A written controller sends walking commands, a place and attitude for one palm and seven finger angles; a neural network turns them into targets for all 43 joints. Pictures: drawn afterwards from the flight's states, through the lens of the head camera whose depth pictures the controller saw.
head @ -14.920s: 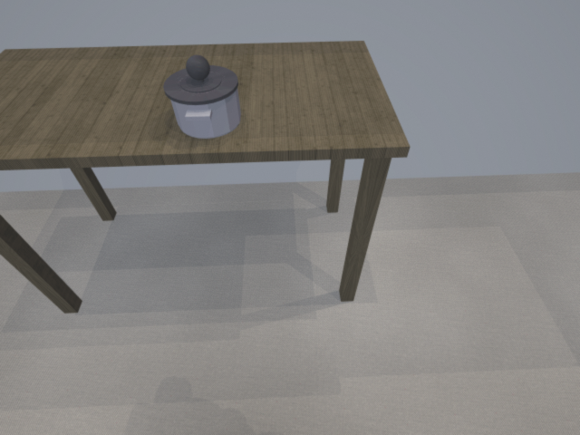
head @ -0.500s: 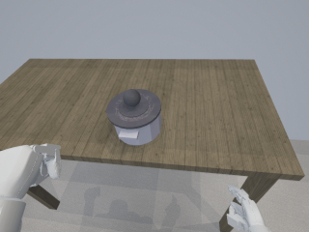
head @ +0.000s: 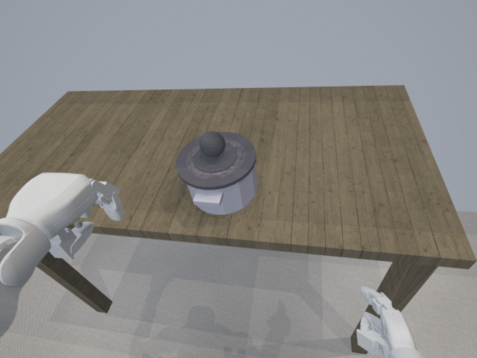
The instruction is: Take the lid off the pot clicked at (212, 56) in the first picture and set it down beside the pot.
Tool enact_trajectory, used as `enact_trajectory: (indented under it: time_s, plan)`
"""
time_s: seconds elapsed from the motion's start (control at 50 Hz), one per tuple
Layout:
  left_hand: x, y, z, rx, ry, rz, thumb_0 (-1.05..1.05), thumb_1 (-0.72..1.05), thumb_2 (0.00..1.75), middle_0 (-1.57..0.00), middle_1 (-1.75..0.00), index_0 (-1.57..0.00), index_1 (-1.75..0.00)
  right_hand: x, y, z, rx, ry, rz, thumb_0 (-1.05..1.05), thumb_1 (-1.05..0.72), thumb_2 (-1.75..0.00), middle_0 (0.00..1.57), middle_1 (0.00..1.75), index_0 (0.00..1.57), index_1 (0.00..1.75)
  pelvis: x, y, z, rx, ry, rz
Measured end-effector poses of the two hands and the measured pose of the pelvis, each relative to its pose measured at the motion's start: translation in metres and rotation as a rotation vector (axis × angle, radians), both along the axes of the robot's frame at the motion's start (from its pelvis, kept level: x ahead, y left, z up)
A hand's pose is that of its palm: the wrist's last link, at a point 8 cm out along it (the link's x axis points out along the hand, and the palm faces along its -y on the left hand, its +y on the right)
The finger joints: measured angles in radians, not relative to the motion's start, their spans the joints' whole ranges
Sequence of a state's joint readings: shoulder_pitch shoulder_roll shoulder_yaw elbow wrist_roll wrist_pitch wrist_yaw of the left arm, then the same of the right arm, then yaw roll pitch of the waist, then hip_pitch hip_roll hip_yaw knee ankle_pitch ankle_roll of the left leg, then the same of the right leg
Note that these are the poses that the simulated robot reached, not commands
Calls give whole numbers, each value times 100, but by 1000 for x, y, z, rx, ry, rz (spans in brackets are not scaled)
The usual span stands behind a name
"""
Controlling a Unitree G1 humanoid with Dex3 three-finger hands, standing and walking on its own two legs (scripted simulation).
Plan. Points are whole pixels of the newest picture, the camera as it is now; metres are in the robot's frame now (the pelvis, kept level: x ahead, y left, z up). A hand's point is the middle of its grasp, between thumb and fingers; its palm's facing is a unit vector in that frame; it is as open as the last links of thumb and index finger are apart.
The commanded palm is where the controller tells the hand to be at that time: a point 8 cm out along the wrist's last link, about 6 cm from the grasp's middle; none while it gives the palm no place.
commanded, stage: reach forward and open the fingers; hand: left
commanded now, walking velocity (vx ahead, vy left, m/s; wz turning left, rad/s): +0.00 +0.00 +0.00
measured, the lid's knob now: (212, 144) +0.46 +0.12 +0.13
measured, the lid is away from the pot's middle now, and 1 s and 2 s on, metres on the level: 0.00 0.00 0.00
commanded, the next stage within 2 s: move the open hand above the knob in 0.42 s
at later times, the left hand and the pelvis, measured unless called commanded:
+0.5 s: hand (93, 182) +0.28 +0.23 +0.21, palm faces -0.04 +0.03 -1.00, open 10.1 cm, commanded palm +0.26 +0.23 +0.27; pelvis -0.03 +0.00 -0.01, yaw -1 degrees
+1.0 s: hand (128, 158) +0.33 +0.20 +0.21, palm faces -0.09 +0.02 -1.00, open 10.1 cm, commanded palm +0.30 +0.20 +0.27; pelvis -0.01 -0.02 -0.01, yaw -1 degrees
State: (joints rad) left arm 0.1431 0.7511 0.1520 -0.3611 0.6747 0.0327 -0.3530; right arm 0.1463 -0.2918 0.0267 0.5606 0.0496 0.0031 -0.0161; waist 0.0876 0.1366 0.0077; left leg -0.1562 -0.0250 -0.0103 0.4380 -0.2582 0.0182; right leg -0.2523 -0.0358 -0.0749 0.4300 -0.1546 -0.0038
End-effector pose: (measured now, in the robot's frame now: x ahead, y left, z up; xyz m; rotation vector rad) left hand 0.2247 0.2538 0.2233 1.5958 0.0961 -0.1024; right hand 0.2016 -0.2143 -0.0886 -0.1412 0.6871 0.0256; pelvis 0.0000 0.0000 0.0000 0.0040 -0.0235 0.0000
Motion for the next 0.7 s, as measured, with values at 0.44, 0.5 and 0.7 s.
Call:
enact_trajectory:
  time_s: [0.44, 0.5, 0.7]
  plan:
    - [33, -20, 37, 8, -81, -11, 1, -35, 156, -87, -9, -87, -10, -26, -8, 1, 25, -39, -41, 1, -90, -90, 20, 30, 20, 30, -26, -2, -6, 21, -23, -17]
    - [38, -23, 40, 5, -82, -6, 1, -36, 157, -87, -9, -87, -9, -28, -10, 0, 27, -34, -43, 1, -90, -90, 20, 30, 20, 30, -27, -5, -7, 23, -22, -15]
    - [61, -38, 43, 13, -67, -1, 1, -37, 159, -87, -8, -87, -9, -33, -21, -7, 29, -10, -56, 1, -90, -90, 20, 30, 20, 30, -26, -12, -7, 25, -10, -12]
